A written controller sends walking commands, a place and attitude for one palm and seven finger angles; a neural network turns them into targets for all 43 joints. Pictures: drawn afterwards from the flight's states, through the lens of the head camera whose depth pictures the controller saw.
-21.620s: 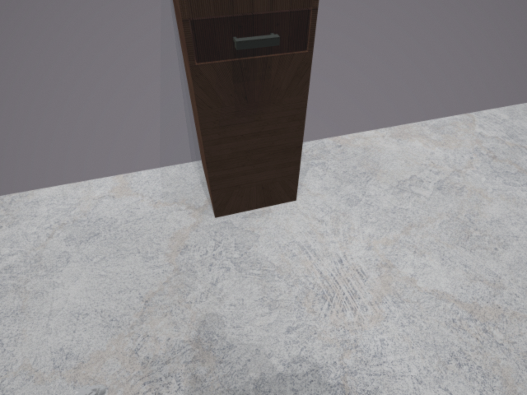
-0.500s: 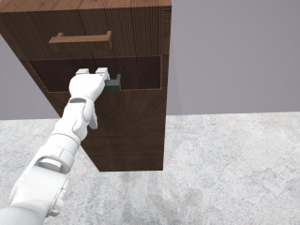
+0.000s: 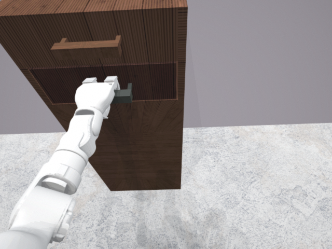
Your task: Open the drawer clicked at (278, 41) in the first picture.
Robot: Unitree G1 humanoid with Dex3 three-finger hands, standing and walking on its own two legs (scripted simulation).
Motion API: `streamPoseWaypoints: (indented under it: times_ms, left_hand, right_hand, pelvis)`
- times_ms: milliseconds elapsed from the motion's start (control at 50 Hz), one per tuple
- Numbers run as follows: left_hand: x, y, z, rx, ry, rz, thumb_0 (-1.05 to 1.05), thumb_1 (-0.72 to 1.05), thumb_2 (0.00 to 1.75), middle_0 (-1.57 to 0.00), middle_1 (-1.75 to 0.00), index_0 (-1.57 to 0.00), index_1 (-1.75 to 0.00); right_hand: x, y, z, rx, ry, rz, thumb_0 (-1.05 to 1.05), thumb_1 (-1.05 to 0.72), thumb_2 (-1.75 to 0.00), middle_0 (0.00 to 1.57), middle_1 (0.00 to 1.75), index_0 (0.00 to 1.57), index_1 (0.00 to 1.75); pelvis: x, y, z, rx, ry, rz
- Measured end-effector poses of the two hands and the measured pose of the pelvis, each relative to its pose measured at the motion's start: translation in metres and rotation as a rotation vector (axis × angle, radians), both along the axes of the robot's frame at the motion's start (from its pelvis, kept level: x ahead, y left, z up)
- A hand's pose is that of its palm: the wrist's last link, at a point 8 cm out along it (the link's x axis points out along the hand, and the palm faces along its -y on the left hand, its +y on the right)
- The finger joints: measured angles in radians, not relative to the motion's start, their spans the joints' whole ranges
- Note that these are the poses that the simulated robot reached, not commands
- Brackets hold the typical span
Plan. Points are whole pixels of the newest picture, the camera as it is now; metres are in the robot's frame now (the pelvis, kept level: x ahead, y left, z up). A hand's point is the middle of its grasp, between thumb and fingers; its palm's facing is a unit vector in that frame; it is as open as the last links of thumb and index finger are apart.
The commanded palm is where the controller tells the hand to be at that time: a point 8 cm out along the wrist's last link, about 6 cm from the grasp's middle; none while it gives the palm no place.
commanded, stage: close the thumb around the handle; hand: left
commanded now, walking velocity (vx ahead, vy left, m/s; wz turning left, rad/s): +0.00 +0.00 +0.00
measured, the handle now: (106, 91) +0.51 +0.17 +0.09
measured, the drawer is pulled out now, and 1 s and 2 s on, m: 0.00 0.03 0.12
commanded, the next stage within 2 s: pull the drawer open in 0.14 s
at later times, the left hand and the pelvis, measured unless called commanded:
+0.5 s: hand (102, 114) +0.44 +0.17 +0.08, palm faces +0.00 -0.04 -1.00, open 6.9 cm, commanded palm +0.39 +0.18 +0.14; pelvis +0.01 +0.00 +0.00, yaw -1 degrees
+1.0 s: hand (101, 120) +0.42 +0.17 +0.08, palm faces -0.02 -0.05 -1.00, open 6.7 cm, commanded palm +0.39 +0.18 +0.14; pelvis +0.02 +0.00 +0.00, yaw +1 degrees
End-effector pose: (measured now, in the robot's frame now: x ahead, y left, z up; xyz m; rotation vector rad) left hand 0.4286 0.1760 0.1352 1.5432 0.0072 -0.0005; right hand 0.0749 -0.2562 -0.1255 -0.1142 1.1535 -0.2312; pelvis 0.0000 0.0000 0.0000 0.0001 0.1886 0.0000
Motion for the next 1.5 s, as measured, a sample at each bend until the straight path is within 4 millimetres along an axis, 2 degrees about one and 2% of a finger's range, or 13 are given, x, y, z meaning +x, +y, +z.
streamPoseWaypoints:
  times_ms: [340, 500, 600, 740, 840, 920, 1060, 1220, 1320, 1400, 1500]
  left_hand:
    - [-0.001, 0.0, -0.003, 0.0, 0.008, -0.006, 0.0, 0.6, 0.76, -0.3, -1.3, -0.28, -1.3]
    - [-0.011, 0.001, -0.004, -0.015, -0.001, -0.009, 0.01, 0.62, 0.74, -0.27, -1.3, -0.26, -1.28]
    - [-0.022, 0.001, -0.005, -0.031, -0.011, -0.013, 0.01, 0.62, 0.76, -0.25, -1.31, -0.26, -1.26]
    - [-0.035, 0.001, -0.005, -0.039, -0.015, -0.011, 0.02, 0.62, 0.76, -0.25, -1.31, -0.26, -1.26]
    - [-0.035, 0.001, -0.005, -0.033, -0.008, -0.01, 0.01, 0.6, 0.78, -0.28, -1.32, -0.28, -1.28]
    - [-0.034, 0.001, -0.005, -0.029, 0.002, -0.006, 0.01, 0.6, 0.79, -0.3, -1.32, -0.3, -1.31]
    - [-0.033, 0.0, -0.004, -0.024, 0.012, -0.005, 0.01, 0.6, 0.79, -0.31, -1.31, -0.3, -1.31]
    - [-0.035, 0.0, -0.005, -0.023, 0.005, -0.007, 0.01, 0.63, 0.77, -0.3, -1.3, -0.28, -1.3]
    - [-0.047, 0.001, -0.006, -0.042, -0.004, -0.012, 0.02, 0.65, 0.75, -0.27, -1.31, -0.27, -1.27]
    - [-0.067, 0.002, -0.008, -0.073, -0.017, -0.02, 0.03, 0.65, 0.76, -0.25, -1.31, -0.26, -1.24]
    - [-0.093, 0.003, -0.01, -0.086, -0.05, -0.027, 0.03, 0.64, 0.78, -0.26, -1.32, -0.27, -1.23]
  right_hand:
    - [0.016, -0.001, 0.002, -0.003, -0.023, 0.018, 0.01, -0.91, -0.9, 0.2, 0.3, 0.2, 0.3]
    - [0.027, 0.0, 0.005, 0.017, -0.048, 0.007, 0.01, -0.91, -0.9, 0.2, 0.3, 0.2, 0.3]
    - [0.044, 0.002, 0.007, 0.024, -0.071, 0.024, 0.01, -0.91, -0.9, 0.2, 0.3, 0.2, 0.3]
    - [0.08, 0.009, 0.013, 0.036, -0.135, 0.065, 0.01, -0.91, -0.9, 0.2, 0.3, 0.2, 0.3]
    - [0.104, 0.016, 0.015, 0.024, -0.164, 0.115, 0.01, -0.91, -0.9, 0.2, 0.3, 0.2, 0.3]
    - [0.112, 0.021, 0.016, 0.023, -0.174, 0.138, 0.01, -0.91, -0.9, 0.2, 0.3, 0.2, 0.3]
    - [0.103, 0.024, 0.014, 0.029, -0.169, 0.139, 0.01, -0.91, -0.9, 0.2, 0.3, 0.2, 0.3]
    - [0.065, 0.015, 0.008, 0.027, -0.113, 0.088, 0.01, -0.91, -0.9, 0.2, 0.3, 0.2, 0.3]
    - [0.047, 0.007, 0.008, 0.037, -0.107, 0.038, 0.01, -0.91, -0.9, 0.2, 0.3, 0.2, 0.3]
    - [0.047, 0.003, 0.01, 0.043, -0.124, 0.023, 0.01, -0.91, -0.9, 0.2, 0.3, 0.2, 0.3]
    - [0.068, 0.005, 0.012, 0.031, -0.16, 0.066, 0.01, -0.91, -0.9, 0.2, 0.3, 0.2, 0.3]
  pelvis:
    - [0.003, -0.002, 0.0, 0.001, 0.0, 0.004]
    - [0.011, -0.001, 0.002, 0.001, -0.006, -0.015]
    - [0.016, 0.0, 0.003, 0.001, -0.015, -0.018]
    - [0.024, 0.0, 0.005, 0.005, -0.026, -0.017]
    - [0.024, 0.0, 0.003, -0.001, -0.033, 0.005]
    - [0.021, -0.002, 0.003, 0.003, -0.034, 0.015]
    - [0.015, -0.003, 0.002, 0.003, -0.037, 0.02]
    - [0.007, -0.004, 0.002, 0.004, -0.038, 0.002]
    - [0.009, -0.002, 0.003, 0.006, -0.041, -0.025]
    - [0.013, 0.0, 0.004, 0.007, -0.049, -0.044]
    - [0.015, 0.001, 0.003, 0.001, -0.062, -0.029]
